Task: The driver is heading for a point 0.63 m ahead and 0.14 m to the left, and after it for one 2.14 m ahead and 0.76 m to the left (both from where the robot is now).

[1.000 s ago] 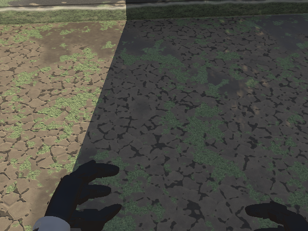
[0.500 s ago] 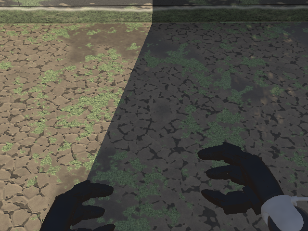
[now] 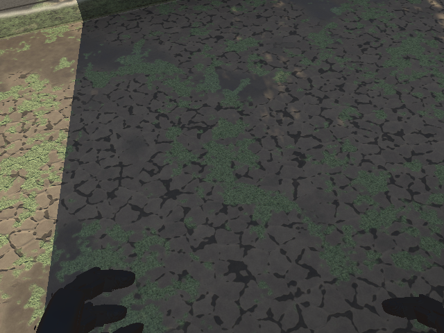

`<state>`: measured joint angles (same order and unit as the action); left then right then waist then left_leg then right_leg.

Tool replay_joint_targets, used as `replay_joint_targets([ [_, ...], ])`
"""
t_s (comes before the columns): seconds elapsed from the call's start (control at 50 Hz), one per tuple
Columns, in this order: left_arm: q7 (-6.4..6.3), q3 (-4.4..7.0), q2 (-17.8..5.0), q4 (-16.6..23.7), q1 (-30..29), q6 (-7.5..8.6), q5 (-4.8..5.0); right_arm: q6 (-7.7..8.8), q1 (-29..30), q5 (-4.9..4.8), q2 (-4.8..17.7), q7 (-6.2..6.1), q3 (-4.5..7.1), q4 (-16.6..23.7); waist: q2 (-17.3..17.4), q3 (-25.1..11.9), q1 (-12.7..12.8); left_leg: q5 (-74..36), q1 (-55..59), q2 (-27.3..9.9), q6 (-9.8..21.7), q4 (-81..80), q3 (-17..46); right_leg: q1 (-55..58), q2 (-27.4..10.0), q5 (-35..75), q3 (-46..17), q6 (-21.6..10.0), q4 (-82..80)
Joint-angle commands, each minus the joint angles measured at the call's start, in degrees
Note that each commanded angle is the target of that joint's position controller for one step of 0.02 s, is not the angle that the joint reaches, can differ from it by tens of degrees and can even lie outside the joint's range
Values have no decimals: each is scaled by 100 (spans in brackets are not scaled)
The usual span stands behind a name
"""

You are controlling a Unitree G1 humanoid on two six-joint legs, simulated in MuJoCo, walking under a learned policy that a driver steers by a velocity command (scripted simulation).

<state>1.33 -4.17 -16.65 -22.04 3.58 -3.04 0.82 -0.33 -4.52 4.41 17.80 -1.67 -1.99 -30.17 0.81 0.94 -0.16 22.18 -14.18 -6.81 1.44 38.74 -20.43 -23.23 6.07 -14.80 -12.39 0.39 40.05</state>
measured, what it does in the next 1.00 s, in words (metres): stands, turning left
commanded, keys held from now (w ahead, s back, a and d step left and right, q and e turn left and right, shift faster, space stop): w+q+shift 0.82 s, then w+e+shift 0.18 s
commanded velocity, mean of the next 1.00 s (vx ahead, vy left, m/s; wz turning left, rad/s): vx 1.00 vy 0.00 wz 0.50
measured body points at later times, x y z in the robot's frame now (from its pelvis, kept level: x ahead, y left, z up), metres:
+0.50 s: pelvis +0.00 -0.01 +0.01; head -0.02 -0.01 +0.46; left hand +0.24 +0.22 +0.04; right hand +0.27 -0.17 -0.01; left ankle -0.01 +0.09 -0.72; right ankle +0.07 -0.12 -0.72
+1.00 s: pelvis +0.01 -0.02 +0.01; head -0.01 -0.01 +0.46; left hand +0.12 +0.27 -0.02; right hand +0.32 -0.05 +0.02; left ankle -0.01 +0.09 -0.72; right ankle +0.07 -0.12 -0.72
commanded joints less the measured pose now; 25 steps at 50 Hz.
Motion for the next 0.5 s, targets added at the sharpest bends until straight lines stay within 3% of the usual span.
replay_joint_targets([
  [0.02,-39,180,-472,650,-563,137,-106,217,788,-14,122,-23,-18,750,-541,-751,208,773,1313,-198,40,-478,864,-908,-639,347,-685,-365,-1361],
  [0.04,-16,115,-385,668,-689,176,-128,293,762,-15,46,-5,-75,804,-614,-692,158,718,1392,-161,22,-548,964,-977,-710,-209,-877,-322,-1631],
  [0.06,18,70,-279,712,-925,263,-46,373,695,-73,57,-8,-45,805,-588,-610,61,669,1544,-273,56,-751,1182,-1185,-780,-1173,-972,-275,-1790],
  [0.08,58,38,-243,718,-1034,338,-7,413,739,-83,124,-26,-64,831,-570,-445,83,550,1579,-387,112,-986,1325,-1252,-826,-1320,-896,-187,-1863],
  [0.14,76,-37,-153,646,-1116,487,-41,378,672,-157,292,-68,-110,794,-457,-384,111,534,1356,-698,240,-1704,1611,-749,-764,-565,-300,71,-1433],
  [0.22,47,-167,4,608,-1076,544,-153,175,669,-198,429,-47,-188,764,-73,-190,145,1009,567,-914,347,-2460,1905,68,-797,-126,392,276,-1044],
  [0.24,47,-191,17,611,-1091,554,-183,143,678,-213,434,-35,-203,765,-69,-150,151,975,435,-895,355,-2501,1992,176,-835,-39,494,296,-1006],
  [0.26,58,-205,-47,582,-1011,530,-296,112,604,-168,463,-14,-242,751,-150,-132,178,712,325,-761,339,-2369,1990,292,-885,373,537,277,-989],
  [0.3,88,-236,-98,584,-998,552,-385,96,566,-167,419,39,-273,753,-273,-345,182,284,493,-532,318,-2025,2094,277,-1044,847,527,193,-1074],
  [0.38,158,-255,-188,677,-1314,658,-431,93,528,-108,272,125,-333,815,-421,-783,12,-149,630,-287,283,-1521,2471,329,-1315,966,444,134,-1306],
  [0.4,157,-257,-193,701,-1377,663,-427,75,551,-110,300,143,-322,841,-391,-788,-4,-174,518,-253,272,-1463,2557,366,-1342,946,497,145,-1308],
  [0.42,164,-288,-131,770,-1458,645,-489,28,670,-68,327,180,-312,915,-332,-781,21,-241,324,-227,252,-1446,2647,524,-1364,948,597,130,-1252],
  [0.44,208,-281,-175,852,-1624,672,-482,42,874,-58,294,266,-336,1034,-431,-779,14,-211,56,-205,134,-1400,2717,663,-1428,811,598,143,-1253],
  [0.5,182,-210,-293,851,-1560,643,-512,76,927,-128,417,392,-293,1106,-240,-850,7,-204,-427,-92,44,-1268,2860,1058,-1545,769,735,109,-1214],
])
